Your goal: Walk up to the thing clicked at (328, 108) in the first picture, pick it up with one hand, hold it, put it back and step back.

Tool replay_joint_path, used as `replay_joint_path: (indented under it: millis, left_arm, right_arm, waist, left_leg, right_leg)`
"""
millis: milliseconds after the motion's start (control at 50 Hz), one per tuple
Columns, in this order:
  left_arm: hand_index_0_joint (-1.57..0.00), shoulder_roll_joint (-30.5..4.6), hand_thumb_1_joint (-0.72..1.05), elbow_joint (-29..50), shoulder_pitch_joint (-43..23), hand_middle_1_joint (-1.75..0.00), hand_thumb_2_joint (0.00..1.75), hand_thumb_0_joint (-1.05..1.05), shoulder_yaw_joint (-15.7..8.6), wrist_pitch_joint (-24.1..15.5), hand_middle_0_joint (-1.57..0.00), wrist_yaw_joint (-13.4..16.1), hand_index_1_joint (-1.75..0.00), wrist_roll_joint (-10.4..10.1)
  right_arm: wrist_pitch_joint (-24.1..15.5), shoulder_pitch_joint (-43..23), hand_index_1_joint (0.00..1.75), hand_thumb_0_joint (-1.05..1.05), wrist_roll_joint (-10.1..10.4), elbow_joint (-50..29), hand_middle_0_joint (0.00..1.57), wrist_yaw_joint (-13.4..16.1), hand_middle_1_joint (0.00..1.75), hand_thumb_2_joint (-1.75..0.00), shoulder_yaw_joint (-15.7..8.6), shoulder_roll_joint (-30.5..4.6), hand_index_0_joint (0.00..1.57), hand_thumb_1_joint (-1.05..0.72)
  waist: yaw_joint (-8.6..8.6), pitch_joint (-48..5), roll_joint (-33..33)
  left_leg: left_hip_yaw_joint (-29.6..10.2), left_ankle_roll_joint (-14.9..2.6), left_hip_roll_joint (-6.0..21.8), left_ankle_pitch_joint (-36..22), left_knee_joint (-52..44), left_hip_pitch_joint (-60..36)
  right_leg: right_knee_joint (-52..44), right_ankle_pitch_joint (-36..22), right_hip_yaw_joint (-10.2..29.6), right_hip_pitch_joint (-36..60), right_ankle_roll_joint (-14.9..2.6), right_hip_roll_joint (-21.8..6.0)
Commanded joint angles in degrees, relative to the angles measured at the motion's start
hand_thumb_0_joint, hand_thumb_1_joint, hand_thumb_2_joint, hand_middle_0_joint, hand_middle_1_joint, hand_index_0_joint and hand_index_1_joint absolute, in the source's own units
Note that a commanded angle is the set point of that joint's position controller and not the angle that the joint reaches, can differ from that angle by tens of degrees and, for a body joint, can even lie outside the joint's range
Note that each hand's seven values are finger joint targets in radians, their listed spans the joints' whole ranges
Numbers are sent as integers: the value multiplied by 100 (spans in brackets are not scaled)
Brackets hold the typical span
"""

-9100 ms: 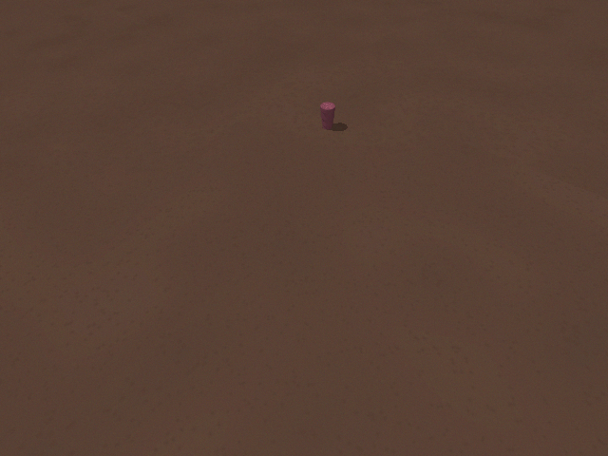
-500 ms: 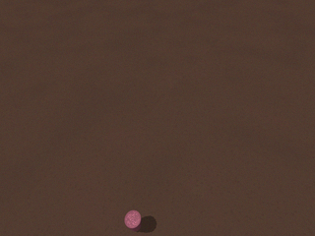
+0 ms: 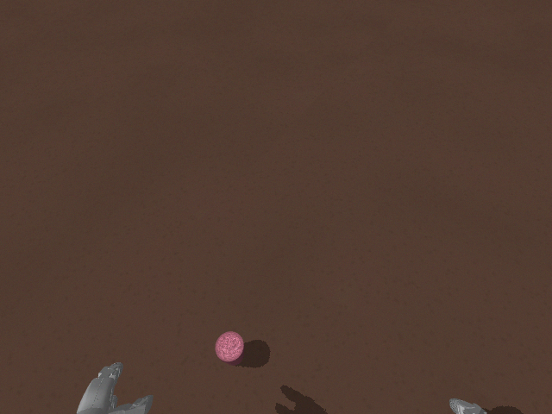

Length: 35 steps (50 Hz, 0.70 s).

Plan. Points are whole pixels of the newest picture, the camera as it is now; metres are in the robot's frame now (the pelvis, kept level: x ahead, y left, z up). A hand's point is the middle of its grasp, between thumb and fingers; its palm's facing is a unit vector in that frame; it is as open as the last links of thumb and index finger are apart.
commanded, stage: go down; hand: left
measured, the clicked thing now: (232, 351) +0.36 +0.18 -0.70
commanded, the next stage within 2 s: none
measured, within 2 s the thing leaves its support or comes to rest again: neither
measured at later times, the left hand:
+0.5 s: hand out of the picture +0.16 +0.27 -0.19, palm faces +0.04 -0.95 -0.31, open 16.8 cm
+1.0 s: hand (126, 412) +0.16 +0.30 -0.23, palm faces +0.09 -0.96 -0.28, open 16.9 cm
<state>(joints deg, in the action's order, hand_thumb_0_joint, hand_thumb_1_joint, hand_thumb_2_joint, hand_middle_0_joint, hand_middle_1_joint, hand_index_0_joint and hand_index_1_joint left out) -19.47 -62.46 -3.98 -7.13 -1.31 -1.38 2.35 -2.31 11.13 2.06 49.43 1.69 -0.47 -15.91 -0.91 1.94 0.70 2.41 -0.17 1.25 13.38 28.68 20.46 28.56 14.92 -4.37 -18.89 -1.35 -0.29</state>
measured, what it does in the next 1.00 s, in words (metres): lowers itself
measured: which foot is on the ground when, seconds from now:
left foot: down 0.00-1.00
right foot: down 0.00-1.00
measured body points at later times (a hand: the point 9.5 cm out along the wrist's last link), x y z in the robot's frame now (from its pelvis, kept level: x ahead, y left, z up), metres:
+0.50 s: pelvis +0.00 +0.02 -0.06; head +0.08 +0.04 +0.38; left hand +0.15 +0.32 -0.16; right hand +0.16 -0.24 -0.15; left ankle +0.01 +0.12 -0.74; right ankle -0.01 -0.10 -0.74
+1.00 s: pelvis -0.01 +0.02 -0.12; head +0.10 +0.05 +0.31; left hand +0.16 +0.35 -0.21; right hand +0.17 -0.23 -0.20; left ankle +0.01 +0.12 -0.74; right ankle -0.01 -0.10 -0.74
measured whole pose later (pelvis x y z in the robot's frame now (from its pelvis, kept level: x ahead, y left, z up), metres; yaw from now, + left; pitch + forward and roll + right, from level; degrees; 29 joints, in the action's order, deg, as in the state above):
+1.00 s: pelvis -0.01 +0.02 -0.12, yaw +0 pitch +22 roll -3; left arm -21.7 -25.4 13.1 -16.5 3.3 -7.9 -2.1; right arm -10.4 11.4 0.4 30.5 2.1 -0.5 -14.5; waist -1.6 -8.5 0.2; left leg 0.2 -1.8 2.2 32.9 75.5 64.9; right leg 72.7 33.6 -5.7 -61.1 -0.5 -1.5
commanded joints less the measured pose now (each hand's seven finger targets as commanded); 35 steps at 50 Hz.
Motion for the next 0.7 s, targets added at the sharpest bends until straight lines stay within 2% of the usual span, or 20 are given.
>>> replay_joint_path:
  millis: [0,40,80,120,140,180,220,240,280,320,340,420,440,480,500,520,560,600,620,680]
  left_arm:
    - [-4,-1458,7,642,757,-7,20,0,-745,33,-4,-65,-7,273]
    - [-7,-1297,-6,1097,458,-7,14,0,-608,195,-7,-41,-7,254]
    - [-7,-1335,-14,1266,446,-6,12,0,-658,365,-7,-22,-6,237]
    - [-7,-1184,-24,1353,686,-5,11,0,-630,461,-7,-54,-6,182]
    - [-6,-1198,-28,1692,495,-5,10,0,-616,468,-7,-79,-6,158]
    - [-7,-1092,-39,1921,585,-7,9,0,-628,483,-8,-127,-7,81]
    - [-7,-1085,-42,2403,670,-7,9,0,-702,419,-8,-157,-8,19]
    - [-8,-1024,-44,2645,697,-8,8,0,-658,398,-9,-182,-9,14]
    - [-8,-1056,-51,3105,952,-9,8,0,-709,417,-10,-217,-10,-2]
    - [-8,-1277,-50,3429,1173,-8,8,0,-909,476,-10,-195,-10,13]
    - [-8,-1154,-52,3512,1330,-8,7,0,-828,512,-10,-189,-9,18]
    - [-8,-1232,-49,4170,1601,-6,7,0,-879,744,-9,-171,-8,13]
    - [-8,-1166,-51,4042,1862,-6,6,0,-914,829,-10,-157,-8,4]
    - [-7,-1072,-50,4270,1933,-5,6,0,-829,922,-9,-155,-7,-28]
    - [-8,-1113,-49,4361,1882,-5,5,0,-871,972,-9,-151,-6,-31]
    - [-8,-999,-49,4328,2043,-5,6,0,-820,1021,-9,-161,-6,-51]
    - [-7,-1025,-48,4446,2099,-6,7,0,-903,1070,-8,-154,-7,-75]
    - [-7,-950,-50,4455,2244,-7,8,0,-862,1090,-9,-203,-8,-116]
    - [-7,-966,-49,4737,2167,-7,8,0,-854,1064,-8,-237,-8,-136]
    - [-7,-1037,-50,4774,2352,-8,8,0,-1002,986,-8,-291,-9,-186]
  right_arm:
    - [-132,477,30,0,-53,-948,20,46,30,-90,-438,-897,20,-90]
    - [-125,363,30,0,-26,-1154,20,44,30,-90,-406,-857,20,-88]
    - [-144,188,30,0,3,-1408,20,50,30,-89,-393,-861,20,-86]
    - [-189,190,30,0,-1,-1547,20,38,30,-89,-389,-830,20,-85]
    - [-223,157,30,0,-10,-1649,20,41,30,-88,-408,-834,20,-84]
    - [-308,207,30,0,-19,-1741,20,53,30,-88,-412,-822,20,-82]
    - [-390,255,30,0,-25,-1849,20,67,30,-88,-426,-776,20,-81]
    - [-430,284,30,0,-36,-1899,20,86,30,-88,-439,-744,20,-81]
    - [-509,344,30,0,-44,-1979,20,112,30,-88,-457,-757,20,-81]
    - [-553,311,30,0,-53,-2082,20,142,30,-88,-472,-778,20,-81]
    - [-574,314,30,0,-57,-2099,20,152,30,-87,-451,-745,20,-81]
    - [-633,257,30,0,-47,-2241,20,201,30,-87,-442,-775,20,-80]
    - [-644,291,30,0,-56,-2217,20,207,30,-87,-442,-771,20,-80]
    - [-691,237,30,0,-61,-2330,20,216,30,-87,-397,-721,20,-80]
    - [-718,209,30,0,-64,-2361,20,231,30,-88,-385,-711,20,-81]
    - [-733,227,30,0,-66,-2398,20,239,30,-87,-375,-698,20,-80]
    - [-773,227,30,0,-83,-2449,20,252,30,-87,-358,-670,20,-80]
    - [-822,243,30,0,-104,-2429,20,235,30,-87,-358,-662,20,-80]
    - [-851,200,30,0,-115,-2517,20,226,30,-88,-371,-673,20,-80]
    - [-900,258,30,0,-133,-2522,20,211,30,-88,-368,-655,20,-80]
  waist:
    - [328,-1961,-349]
    - [199,-1631,-453]
    - [102,-1363,-368]
    - [89,-1189,-222]
    - [28,-1264,-247]
    - [-36,-1290,-98]
    - [-16,-1521,-128]
    - [-78,-1734,-128]
    - [-77,-2047,-364]
    - [-20,-2158,-428]
    - [-45,-2151,-459]
    - [-46,-2120,-662]
    - [-63,-2082,-589]
    - [-88,-1972,-529]
    - [-113,-2013,-545]
    - [-120,-1942,-499]
    - [-119,-2000,-402]
    - [-139,-1997,-496]
    - [-129,-2110,-613]
    - [-91,-2268,-587]
  left_leg:
    - [-20,-59,-288,-1394,430,-123]
    - [-56,-34,-243,-1190,492,11]
    - [-108,-34,-195,-862,630,279]
    - [-147,-34,-132,-536,810,622]
    - [-153,-41,-120,-386,934,679]
    - [-182,-62,-103,-121,1178,938]
    - [-179,-78,-113,-69,1439,1101]
    - [-193,-86,-101,-162,1620,1100]
    - [-276,-55,-34,-392,1781,970]
    - [-317,-45,-20,-475,1930,1066]
    - [-336,-45,-9,-501,1979,1076]
    - [-500,4,61,-524,2025,1126]
    - [-485,-1,51,-498,2080,1189]
    - [-466,-20,41,-432,2184,1386]
    - [-506,-27,55,-528,2239,1393]
    - [-464,-45,34,-508,2315,1492]
    - [-432,-75,13,-525,2469,1652]
    - [-473,-51,36,-623,2561,1708]
    - [-520,-47,56,-742,2616,1663]
    - [-532,-60,35,-879,2853,1846]
  right_leg:
    - [357,-1591,334,501,-25,-70]
    - [382,-1268,294,84,-42,-20]
    - [474,-886,253,-285,-55,9]
    - [700,-483,212,-643,-62,58]
    - [795,-339,224,-856,-66,59]
    - [1032,-97,215,-1107,-39,61]
    - [1278,-73,244,-1210,-27,20]
    - [1451,-185,258,-1309,-10,18]
    - [1740,-305,219,-1536,-28,54]
    - [1890,-333,215,-1638,-26,48]
    - [1958,-339,196,-1683,-24,60]
    - [2120,-225,168,-1976,-27,65]
    - [2129,-203,165,-1998,-21,77]
    - [2182,-194,156,-2017,-9,75]
    - [2240,-243,144,-2063,-13,69]
    - [2250,-238,152,-2071,-10,64]
    - [2308,-302,153,-2065,-1,56]
    - [2497,-271,114,-2285,-12,77]
    - [2594,-282,106,-2405,-23,70]
    - [2805,-359,104,-2460,-29,58]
